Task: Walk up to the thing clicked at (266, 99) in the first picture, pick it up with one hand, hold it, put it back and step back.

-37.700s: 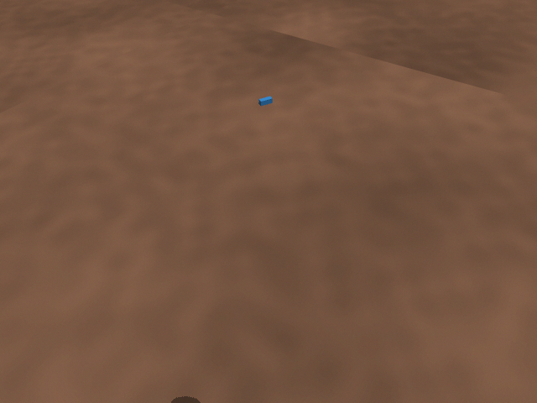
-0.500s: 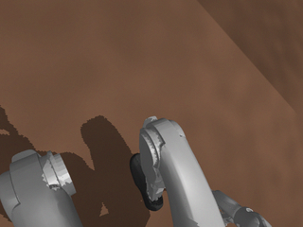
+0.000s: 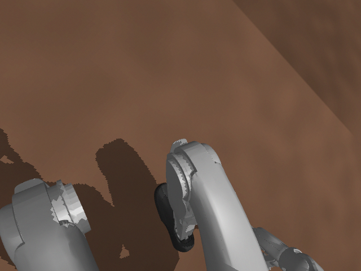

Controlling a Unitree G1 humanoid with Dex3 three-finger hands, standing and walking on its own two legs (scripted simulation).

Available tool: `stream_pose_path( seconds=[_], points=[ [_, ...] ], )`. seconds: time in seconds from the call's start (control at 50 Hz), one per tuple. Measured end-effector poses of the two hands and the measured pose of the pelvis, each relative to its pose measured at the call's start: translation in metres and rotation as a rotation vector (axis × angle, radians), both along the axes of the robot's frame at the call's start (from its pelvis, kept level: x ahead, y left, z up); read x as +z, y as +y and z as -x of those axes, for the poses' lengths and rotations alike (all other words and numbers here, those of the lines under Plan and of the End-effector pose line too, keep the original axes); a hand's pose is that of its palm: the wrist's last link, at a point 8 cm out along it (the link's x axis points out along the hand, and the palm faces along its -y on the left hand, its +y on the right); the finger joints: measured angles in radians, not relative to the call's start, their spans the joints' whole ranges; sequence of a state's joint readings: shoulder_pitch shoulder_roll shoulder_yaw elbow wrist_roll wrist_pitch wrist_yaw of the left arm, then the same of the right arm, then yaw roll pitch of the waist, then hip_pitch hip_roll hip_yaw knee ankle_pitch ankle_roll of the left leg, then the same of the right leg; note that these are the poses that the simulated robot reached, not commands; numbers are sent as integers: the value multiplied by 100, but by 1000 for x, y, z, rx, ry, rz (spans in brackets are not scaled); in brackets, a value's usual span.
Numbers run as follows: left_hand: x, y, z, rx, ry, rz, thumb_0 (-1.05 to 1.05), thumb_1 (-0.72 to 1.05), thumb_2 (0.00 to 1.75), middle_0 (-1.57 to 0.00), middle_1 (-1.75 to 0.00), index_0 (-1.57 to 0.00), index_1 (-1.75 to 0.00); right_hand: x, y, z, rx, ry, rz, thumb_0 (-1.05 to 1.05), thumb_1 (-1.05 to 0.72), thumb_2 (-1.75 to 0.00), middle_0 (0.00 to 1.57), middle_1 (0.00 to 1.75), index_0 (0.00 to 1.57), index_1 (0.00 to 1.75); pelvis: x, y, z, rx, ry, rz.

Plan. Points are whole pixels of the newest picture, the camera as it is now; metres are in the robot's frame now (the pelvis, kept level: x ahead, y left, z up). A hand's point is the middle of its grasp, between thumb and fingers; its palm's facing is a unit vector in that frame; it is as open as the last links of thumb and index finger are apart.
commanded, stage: close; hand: left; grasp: from above
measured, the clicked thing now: out of the picture +0.41 +0.36 -0.28
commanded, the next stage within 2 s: settle in 0.24 s
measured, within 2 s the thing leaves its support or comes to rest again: leaves its support in 0.66 s
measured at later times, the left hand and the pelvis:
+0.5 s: hand out of the picture +0.39 +0.37 -0.24, palm faces -0.41 -0.21 -0.89, open 6.5 cm; pelvis +0.00 +0.00 +0.00, yaw +0 degrees
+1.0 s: hand out of the picture +0.39 +0.37 -0.17, palm faces -0.39 -0.16 -0.91, open 6.4 cm; pelvis +0.00 -0.01 +0.01, yaw +4 degrees
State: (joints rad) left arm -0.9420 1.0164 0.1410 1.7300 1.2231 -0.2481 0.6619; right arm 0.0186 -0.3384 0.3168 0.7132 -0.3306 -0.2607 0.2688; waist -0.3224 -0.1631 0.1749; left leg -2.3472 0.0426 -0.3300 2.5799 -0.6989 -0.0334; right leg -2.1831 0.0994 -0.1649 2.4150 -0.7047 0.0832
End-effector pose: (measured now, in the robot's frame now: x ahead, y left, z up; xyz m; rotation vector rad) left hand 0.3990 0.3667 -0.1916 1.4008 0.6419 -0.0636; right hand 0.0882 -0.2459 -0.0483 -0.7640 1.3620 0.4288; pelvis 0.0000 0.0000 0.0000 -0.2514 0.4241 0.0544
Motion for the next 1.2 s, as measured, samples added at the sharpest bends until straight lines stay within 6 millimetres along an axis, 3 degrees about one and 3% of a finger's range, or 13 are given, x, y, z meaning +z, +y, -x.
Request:
stream_pose_path(
  seconds=[0.34,0.64,0.78,1.0,1.2],
  points=[
    [3,2,2,15,-2,13,1,55,16,-83,-23,-93,-23,-3,0,-5,-15,-7,3,0,-89,-89,20,30,20,30,1,-1,-1,0,14,-3],
    [9,7,5,12,2,17,1,50,10,-96,-17,-103,-16,-7,-3,-7,-54,-6,18,0,-90,-90,20,30,20,30,0,-1,-5,6,36,-7],
    [30,11,7,1,-31,-13,1,50,7,-99,-13,-105,-13,-10,-9,-15,-100,-34,-1,0,-90,-90,20,30,20,30,2,-3,-7,16,65,-20],
    [82,8,1,1,-20,-41,1,52,0,-103,-8,-109,-7,-16,-14,-38,-184,-123,-57,0,-90,-90,20,30,20,30,13,-6,-5,39,108,-50],
    [109,5,3,-18,28,-28,0,52,0,-106,-4,-112,-2,-17,-16,-32,-242,-125,-65,0,-90,-90,20,30,20,30,23,-10,0,56,115,-72]
  ],
)
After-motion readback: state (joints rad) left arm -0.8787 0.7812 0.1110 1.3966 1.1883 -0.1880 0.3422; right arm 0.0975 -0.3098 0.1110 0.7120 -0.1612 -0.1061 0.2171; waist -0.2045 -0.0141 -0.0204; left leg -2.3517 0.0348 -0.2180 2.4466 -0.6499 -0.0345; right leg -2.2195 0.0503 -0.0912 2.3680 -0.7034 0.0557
